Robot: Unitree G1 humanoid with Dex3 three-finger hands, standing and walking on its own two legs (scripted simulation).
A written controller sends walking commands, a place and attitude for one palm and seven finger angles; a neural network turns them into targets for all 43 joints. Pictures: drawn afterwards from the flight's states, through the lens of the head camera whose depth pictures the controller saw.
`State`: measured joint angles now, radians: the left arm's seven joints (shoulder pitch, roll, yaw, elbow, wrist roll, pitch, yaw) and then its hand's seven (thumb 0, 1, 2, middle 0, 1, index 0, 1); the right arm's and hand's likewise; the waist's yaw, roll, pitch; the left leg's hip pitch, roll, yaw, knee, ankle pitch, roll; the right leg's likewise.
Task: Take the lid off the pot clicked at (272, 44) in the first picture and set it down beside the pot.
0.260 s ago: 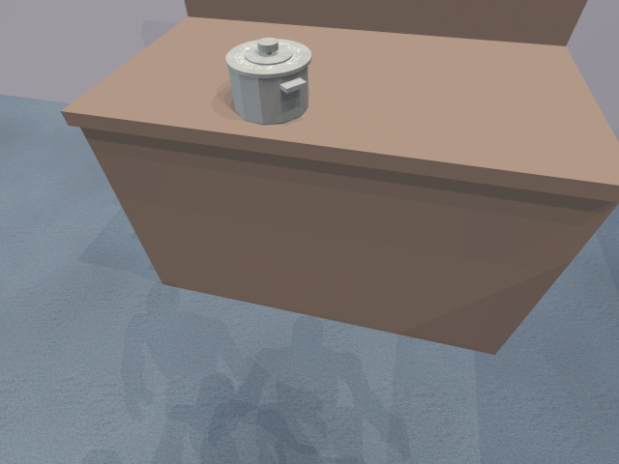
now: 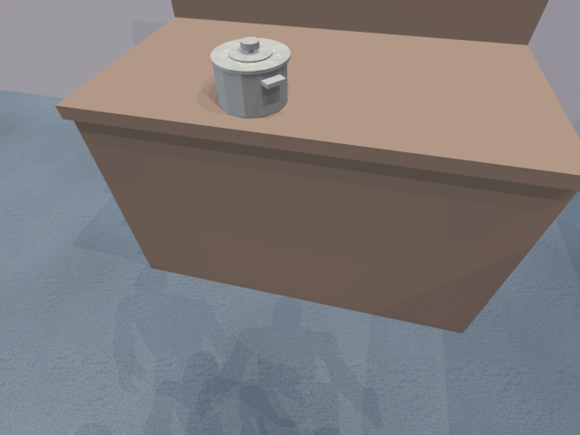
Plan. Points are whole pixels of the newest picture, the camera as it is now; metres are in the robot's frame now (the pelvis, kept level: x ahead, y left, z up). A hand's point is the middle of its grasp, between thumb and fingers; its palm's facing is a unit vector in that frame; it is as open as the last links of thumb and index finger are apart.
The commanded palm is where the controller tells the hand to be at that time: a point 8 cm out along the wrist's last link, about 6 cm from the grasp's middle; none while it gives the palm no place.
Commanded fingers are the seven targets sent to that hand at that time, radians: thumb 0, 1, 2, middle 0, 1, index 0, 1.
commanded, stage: look at it before walking up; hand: left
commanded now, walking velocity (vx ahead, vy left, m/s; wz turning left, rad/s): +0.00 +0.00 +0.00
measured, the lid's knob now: (249, 43) +0.90 +0.15 +0.15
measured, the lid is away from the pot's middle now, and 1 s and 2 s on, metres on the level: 0.00 0.00 0.00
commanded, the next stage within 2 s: turn to face it in 0.38 s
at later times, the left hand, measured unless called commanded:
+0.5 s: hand out of the picture +0.04 +0.22 -0.16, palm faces +0.00 -0.96 -0.29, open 7.3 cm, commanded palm none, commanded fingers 0.00 0.90 0.90 -0.20 -0.30 -0.20 -0.30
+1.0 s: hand out of the picture +0.05 +0.19 -0.18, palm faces -0.08 -0.97 -0.23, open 7.3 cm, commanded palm none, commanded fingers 0.00 0.90 0.90 -0.20 -0.30 -0.20 -0.30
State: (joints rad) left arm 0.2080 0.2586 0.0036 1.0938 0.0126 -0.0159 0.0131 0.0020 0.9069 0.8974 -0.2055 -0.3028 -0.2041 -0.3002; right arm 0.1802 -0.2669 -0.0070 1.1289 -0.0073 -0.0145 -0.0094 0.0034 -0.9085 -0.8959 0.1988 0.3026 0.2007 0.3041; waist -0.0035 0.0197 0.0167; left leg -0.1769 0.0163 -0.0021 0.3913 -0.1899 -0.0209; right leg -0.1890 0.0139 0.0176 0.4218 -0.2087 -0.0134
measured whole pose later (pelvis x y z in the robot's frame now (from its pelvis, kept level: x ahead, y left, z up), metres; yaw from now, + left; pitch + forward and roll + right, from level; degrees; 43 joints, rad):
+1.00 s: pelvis +0.00 +0.01 -0.01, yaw -6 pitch -1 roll +1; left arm 0.26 0.17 0.03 1.04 0.02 0.02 0.01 0.00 0.91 0.90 -0.20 -0.30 -0.20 -0.30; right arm 0.25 -0.19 -0.04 1.08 -0.01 0.00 -0.03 0.00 -0.91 -0.90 0.20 0.30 0.20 0.30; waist -0.01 0.02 0.04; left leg -0.24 0.06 0.10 0.55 -0.29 -0.02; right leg -0.29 0.06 0.12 0.57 -0.26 -0.01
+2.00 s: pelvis +0.28 +0.05 -0.01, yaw -7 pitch -1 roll -1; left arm 0.37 0.21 0.09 1.04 0.03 -0.02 0.00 -0.01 0.93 0.90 -0.20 -0.30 -0.20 -0.30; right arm 0.21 -0.21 -0.06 0.95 -0.02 -0.06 0.02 0.00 -0.91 -0.90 0.19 0.30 0.19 0.30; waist 0.04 0.00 0.00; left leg -0.35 0.07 0.10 0.55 -0.22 0.01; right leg -0.21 -0.09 -0.12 0.57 -0.33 0.01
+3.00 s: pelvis +0.35 +0.11 -0.02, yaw -8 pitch -2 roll +1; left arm 0.36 0.17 -0.01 1.00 0.02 0.01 0.04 0.00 0.91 0.90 -0.20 -0.30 -0.20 -0.30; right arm 0.20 -0.23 -0.03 0.96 -0.02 0.02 0.00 0.00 -0.91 -0.90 0.20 0.30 0.20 0.30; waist 0.01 0.05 0.01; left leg -0.23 -0.04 0.12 0.57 -0.31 0.07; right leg -0.36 -0.07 0.01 0.57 -0.18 0.01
